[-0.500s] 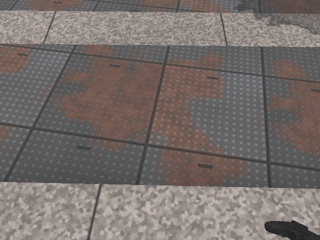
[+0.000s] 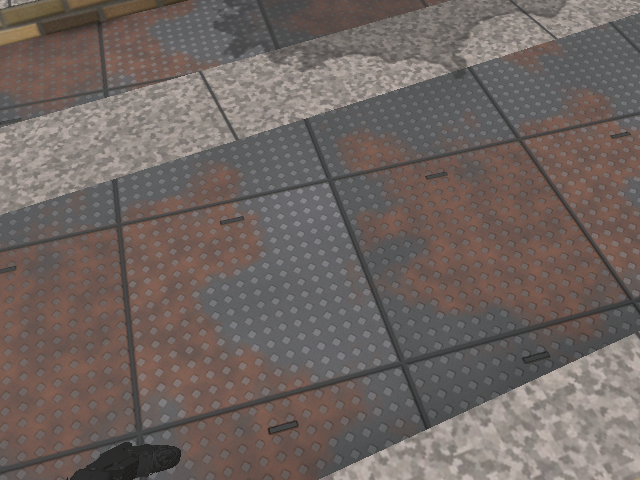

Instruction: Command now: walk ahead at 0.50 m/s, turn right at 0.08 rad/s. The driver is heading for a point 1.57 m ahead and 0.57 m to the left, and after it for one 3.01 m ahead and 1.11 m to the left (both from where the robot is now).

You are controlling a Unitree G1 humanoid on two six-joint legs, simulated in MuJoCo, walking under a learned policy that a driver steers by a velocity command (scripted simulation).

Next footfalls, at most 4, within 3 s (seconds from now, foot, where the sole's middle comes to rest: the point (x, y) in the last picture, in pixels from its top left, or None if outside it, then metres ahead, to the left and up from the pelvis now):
0.50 left None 0.30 0.10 -0.76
1.08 right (295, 360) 0.77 0.06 -0.90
1.56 left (185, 328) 0.88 0.34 -0.90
2.10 right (200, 223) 1.23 0.32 -0.90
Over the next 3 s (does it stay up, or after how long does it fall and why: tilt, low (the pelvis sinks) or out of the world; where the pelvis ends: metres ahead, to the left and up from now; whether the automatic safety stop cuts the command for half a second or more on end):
stays up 1.41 0.57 -0.11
